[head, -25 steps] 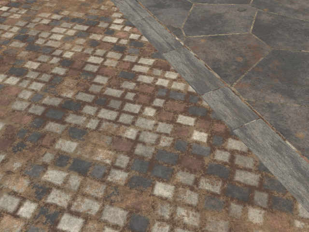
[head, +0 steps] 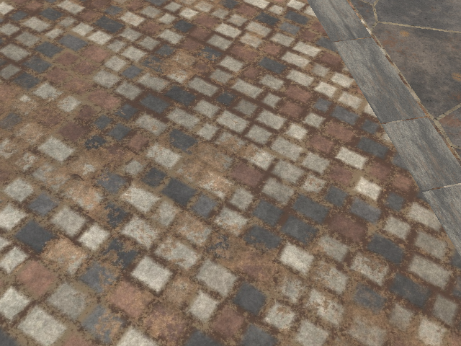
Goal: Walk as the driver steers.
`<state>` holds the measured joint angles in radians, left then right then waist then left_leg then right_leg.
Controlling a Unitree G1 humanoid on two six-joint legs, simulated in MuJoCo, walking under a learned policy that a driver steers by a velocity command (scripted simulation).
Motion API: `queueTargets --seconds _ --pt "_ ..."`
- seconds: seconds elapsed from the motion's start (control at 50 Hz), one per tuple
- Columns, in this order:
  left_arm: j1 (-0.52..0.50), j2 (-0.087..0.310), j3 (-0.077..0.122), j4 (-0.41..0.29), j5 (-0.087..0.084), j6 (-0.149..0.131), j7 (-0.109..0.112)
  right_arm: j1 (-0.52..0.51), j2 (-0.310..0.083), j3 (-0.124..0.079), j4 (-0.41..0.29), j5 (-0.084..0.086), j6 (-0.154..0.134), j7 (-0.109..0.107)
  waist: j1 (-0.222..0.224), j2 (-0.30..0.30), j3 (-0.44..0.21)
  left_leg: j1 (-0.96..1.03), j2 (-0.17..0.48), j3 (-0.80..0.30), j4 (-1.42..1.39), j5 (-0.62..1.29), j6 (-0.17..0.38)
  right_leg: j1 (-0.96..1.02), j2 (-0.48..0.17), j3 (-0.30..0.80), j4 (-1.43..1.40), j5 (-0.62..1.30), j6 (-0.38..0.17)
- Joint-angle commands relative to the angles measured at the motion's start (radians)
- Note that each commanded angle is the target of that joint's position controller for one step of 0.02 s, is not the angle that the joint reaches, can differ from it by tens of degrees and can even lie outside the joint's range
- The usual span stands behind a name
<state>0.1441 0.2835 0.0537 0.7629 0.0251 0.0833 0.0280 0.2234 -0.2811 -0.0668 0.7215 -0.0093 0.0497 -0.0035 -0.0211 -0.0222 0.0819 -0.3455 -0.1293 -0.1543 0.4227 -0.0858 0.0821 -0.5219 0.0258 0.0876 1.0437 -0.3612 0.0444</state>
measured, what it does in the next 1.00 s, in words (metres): steps on the spot, turning left: right foot, then left foot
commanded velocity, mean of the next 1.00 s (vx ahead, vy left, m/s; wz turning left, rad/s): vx -0.01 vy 0.00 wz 0.37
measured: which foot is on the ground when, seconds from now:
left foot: down 0.00-0.20, up 0.22-0.64, down 0.66-1.00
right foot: up 0.00-0.20, down 0.22-0.66, up 0.68-0.94, down 0.96-1.00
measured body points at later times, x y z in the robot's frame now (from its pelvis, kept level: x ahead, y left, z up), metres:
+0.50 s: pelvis -0.04 -0.04 +0.00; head +0.00 -0.06 +0.45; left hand +0.01 +0.25 -0.09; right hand +0.14 -0.29 -0.13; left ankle -0.11 +0.08 -0.67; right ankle -0.02 -0.14 -0.74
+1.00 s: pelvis -0.06 -0.03 +0.00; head -0.06 -0.02 +0.45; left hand -0.11 +0.24 -0.14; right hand +0.14 -0.21 -0.13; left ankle -0.11 +0.06 -0.74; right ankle -0.03 -0.15 -0.74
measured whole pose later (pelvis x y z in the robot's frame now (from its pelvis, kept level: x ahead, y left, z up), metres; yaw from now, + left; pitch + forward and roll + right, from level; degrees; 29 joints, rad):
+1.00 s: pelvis -0.06 -0.03 +0.00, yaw +21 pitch -2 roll +0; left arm 0.26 0.25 0.02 0.89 0.02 0.03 0.02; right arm 0.16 -0.22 0.01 0.86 -0.01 0.01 -0.02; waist 0.02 -0.01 0.04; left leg -0.16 -0.07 -0.03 0.44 -0.25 0.04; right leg -0.16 -0.02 0.01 0.45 -0.26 0.01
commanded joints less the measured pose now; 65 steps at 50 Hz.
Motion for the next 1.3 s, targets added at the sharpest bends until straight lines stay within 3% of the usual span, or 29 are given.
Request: queueTargets --seconds 0.02,0.14,0.18,0.2,0.22,0.24,0.26,0.28,0.3,0.34,0.44,0.56,0.6,0.62,0.64,0.66,0.68,0.7,0.72,0.74,0.78,0.82,0.92,0.94,0.98,1.0,1.02,1.04,1.3 --pt "0.019 0.08 0.018 -0.058 -0.004 -0.015 0.003 0.031 -0.165 -0.047 -0.06 -0.008 -0.004 -0.002 -0.012 0.163 -0.142 0.181 0.253 -0.355 -0.156 -0.183 0.091 -0.02 0.01 0.004 -0.099 -0.015 -0.004" --pt "0.07 0.083 0.011 -0.054 -0.026 -0.048 0.009 0.002 -0.172 -0.058 -0.063 -0.016 0.008 0.016 0.003 0.186 -0.131 0.094 0.217 -0.432 -0.19 -0.261 0.07 0.208 0.071 -0.007 -0.372 -0.087 -0.058" --pt "0.155 0.087 0.014 -0.034 -0.029 -0.059 0.022 -0.026 -0.166 -0.058 -0.062 -0.008 0.01 0.02 0.047 0.196 -0.121 0.018 0.179 -0.435 -0.201 -0.314 0.02 0.361 0.087 -0.021 -0.579 -0.028 -0.088" --pt "0.204 0.106 0.019 -0.022 -0.024 -0.066 0.034 -0.038 -0.154 -0.056 -0.066 0.001 0.005 0.017 0.075 0.18 -0.112 -0.052 0.125 -0.395 -0.183 -0.384 -0.039 0.467 0.056 -0.014 -0.732 0.034 -0.102" --pt "0.172 0.19 0.038 -0.04 -0.018 -0.07 0.047 0.024 -0.106 -0.047 -0.06 0.014 0.001 0.012 0.035 0.0 -0.128 -0.128 0.031 -0.274 0.027 -0.476 -0.091 0.52 -0.141 0.193 -0.847 -0.108 -0.141" --pt "0.041 0.263 0.045 -0.101 -0.007 -0.069 0.041 0.032 -0.109 -0.057 -0.069 0.013 -0.006 0.004 0.018 -0.197 -0.099 -0.24 -0.12 -0.025 0.338 -0.475 -0.115 0.404 -0.397 0.482 -0.918 -0.163 -0.243" --pt "-0.006 0.214 0.036 -0.099 0.011 -0.068 0.03 -0.015 -0.192 -0.074 -0.06 -0.025 -0.009 0.0 0.009 -0.076 -0.036 -0.221 -0.015 -0.009 0.529 -0.413 -0.122 0.256 -0.395 0.388 -0.881 0.0 -0.287" --pt "-0.045 0.14 0.016 -0.11 0.005 -0.073 0.024 0.01 -0.176 -0.073 -0.046 -0.026 -0.009 0.009 -0.027 -0.051 -0.043 -0.157 -0.013 -0.009 0.627 -0.36 -0.11 0.214 -0.321 0.281 -0.836 0.146 -0.264" --pt "-0.073 0.109 0.007 -0.115 0.002 -0.077 0.018 0.052 -0.156 -0.067 -0.026 -0.026 -0.002 0.018 -0.049 -0.061 -0.05 -0.148 -0.01 0.001 0.709 -0.316 -0.106 0.226 -0.257 0.177 -0.806 0.239 -0.233" --pt "-0.062 0.1 0.003 -0.132 -0.001 -0.077 0.017 0.086 -0.149 -0.061 -0.005 -0.019 0.013 0.036 -0.033 -0.115 -0.068 -0.188 0.004 0.049 0.808 -0.298 -0.117 0.305 -0.209 0.079 -0.768 0.372 -0.226" --pt "0.133 0.14 0.022 -0.083 -0.003 -0.08 0.016 -0.034 -0.116 -0.036 -0.043 -0.006 0.026 0.046 0.073 -0.123 -0.077 -0.262 0.052 0.085 0.616 -0.354 -0.158 0.548 -0.256 0.07 -0.705 0.557 -0.257" --pt "0.103 0.162 0.03 -0.064 0.003 -0.082 -0.011 -0.04 -0.082 -0.008 -0.045 0.012 0.026 0.032 0.061 -0.178 -0.109 -0.002 0.057 0.165 0.307 -0.421 -0.113 0.453 -0.264 0.026 -0.653 0.634 -0.259" --pt "0.099 0.166 0.031 -0.049 -0.002 -0.076 -0.018 -0.011 -0.073 0.0 -0.033 0.014 0.019 0.023 0.037 -0.176 -0.118 0.084 0.056 0.187 0.142 -0.335 -0.09 0.432 -0.259 0.019 -0.612 0.677 -0.247" --pt "0.087 0.162 0.028 -0.043 -0.011 -0.072 -0.02 0.021 -0.063 0.005 -0.017 0.008 0.011 0.017 0.008 -0.153 -0.119 0.168 0.056 0.198 -0.027 -0.202 -0.076 0.396 -0.244 -0.002 -0.576 0.654 -0.217" --pt "0.107 0.147 0.024 -0.033 -0.014 -0.071 -0.02 0.029 -0.081 0.008 -0.01 -0.007 -0.001 0.01 0.002 -0.108 -0.126 0.28 0.093 0.14 -0.164 -0.052 -0.062 0.319 -0.228 -0.018 -0.546 0.557 -0.162" --pt "0.141 0.085 0.007 -0.047 -0.009 -0.072 -0.025 0.044 -0.142 0.003 -0.017 -0.027 -0.016 0.004 0.019 0.077 -0.174 0.428 0.296 -0.106 -0.218 -0.023 -0.033 0.178 -0.165 -0.077 -0.416 0.282 -0.094" --pt "0.115 0.022 -0.014 -0.075 -0.013 -0.065 -0.017 -0.009 -0.207 -0.003 -0.028 -0.013 -0.025 0.002 0.029 0.251 -0.114 0.295 0.48 -0.264 -0.17 0.265 0.085 0.109 -0.045 -0.139 -0.413 -0.158 -0.052" --pt "0.083 0.076 -0.003 -0.058 -0.013 -0.048 -0.008 0.006 -0.15 0.006 -0.012 -0.012 -0.034 -0.001 -0.009 0.195 -0.103 0.244 0.468 -0.226 -0.143 0.277 0.153 0.169 -0.077 -0.075 -0.313 -0.202 -0.049" --pt "0.08 0.082 0.001 -0.05 -0.021 -0.041 -0.012 -0.036 -0.102 0.026 -0.008 -0.012 -0.039 -0.003 0.016 0.177 -0.073 0.234 0.425 -0.171 -0.151 0.253 0.148 0.153 -0.068 -0.064 -0.285 -0.174 -0.052" --pt "0.092 0.084 0.004 -0.03 -0.021 -0.041 -0.016 -0.074 -0.081 0.036 -0.005 -0.014 -0.039 -0.008 0.033 0.168 -0.053 0.226 0.37 -0.116 -0.156 0.228 0.114 0.155 -0.069 -0.057 -0.291 -0.125 -0.049" --pt "0.133 0.093 0.009 0.005 -0.006 -0.042 -0.022 -0.074 -0.088 0.039 0.01 -0.008 -0.044 -0.02 0.041 0.186 -0.075 0.262 0.315 -0.049 -0.124 0.375 0.087 0.17 -0.053 -0.073 -0.281 -0.065 -0.036" --pt "0.149 0.068 0.001 0.028 -0.008 -0.041 -0.022 -0.059 -0.083 0.043 0.029 -0.004 -0.046 -0.019 0.038 0.152 -0.103 0.265 0.306 -0.019 -0.103 0.417 0.088 0.213 -0.046 -0.081 -0.3 -0.058 -0.025" --pt "0.139 0.041 -0.013 0.065 -0.017 -0.041 -0.005 -0.071 -0.086 0.045 0.073 -0.007 -0.042 -0.021 0.035 0.148 -0.071 0.192 0.289 -0.05 -0.088 0.183 0.076 0.324 -0.032 -0.101 -0.553 0.05 -0.03" --pt "0.158 0.035 -0.018 0.081 -0.012 -0.048 -0.002 -0.08 -0.087 0.044 0.08 -0.001 -0.042 -0.022 0.053 0.123 -0.073 0.153 0.278 -0.051 -0.082 0.117 0.049 0.399 -0.043 -0.092 -0.662 0.191 -0.035" --pt "0.162 0.093 -0.015 0.091 0.005 -0.072 0.003 -0.035 -0.067 0.047 0.099 -0.006 -0.05 -0.018 0.023 0.044 -0.089 0.076 0.222 -0.034 -0.074 -0.048 -0.007 0.515 -0.16 0.033 -0.697 0.38 -0.05" --pt "0.117 0.122 -0.006 0.112 -0.016 -0.073 -0.003 -0.004 -0.049 0.046 0.12 0.0 -0.047 -0.013 -0.017 -0.06 -0.045 0.126 0.166 0.01 -0.125 -0.088 -0.017 0.407 -0.15 0.028 -0.66 0.358 -0.076" --pt "0.107 0.078 -0.013 0.115 -0.018 -0.078 -0.011 -0.024 -0.064 0.046 0.145 -0.004 -0.044 -0.017 0.017 -0.04 -0.041 0.19 0.167 0.018 -0.112 -0.072 -0.026 0.359 -0.139 0.023 -0.68 0.294 -0.077" --pt "0.12 0.062 -0.018 0.127 -0.015 -0.082 -0.014 -0.034 -0.078 0.04 0.158 -0.002 -0.043 -0.018 0.03 -0.021 -0.032 0.198 0.174 0.016 -0.093 -0.058 -0.024 0.346 -0.126 0.013 -0.702 0.262 -0.069" --pt "0.123 0.041 -0.031 0.25 -0.015 -0.087 0.003 0.024 -0.046 0.051 0.315 -0.001 -0.045 -0.027 0.025 0.017 -0.029 0.18 0.184 0.026 -0.114 -0.036 -0.043 0.385 -0.121 0.015 -0.727 0.236 -0.089"
Keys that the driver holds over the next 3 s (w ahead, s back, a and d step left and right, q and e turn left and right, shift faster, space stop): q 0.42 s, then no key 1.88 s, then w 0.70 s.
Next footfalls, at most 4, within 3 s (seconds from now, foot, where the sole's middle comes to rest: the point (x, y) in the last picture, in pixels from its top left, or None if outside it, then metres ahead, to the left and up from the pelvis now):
0.22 right None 0.02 -0.13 -0.78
0.66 left None -0.07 0.07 -0.78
0.96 right None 0.01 -0.14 -0.78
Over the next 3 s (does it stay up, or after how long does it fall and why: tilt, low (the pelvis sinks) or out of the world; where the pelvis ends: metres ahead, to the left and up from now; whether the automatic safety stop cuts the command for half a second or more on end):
stays up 0.16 0.06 -0.02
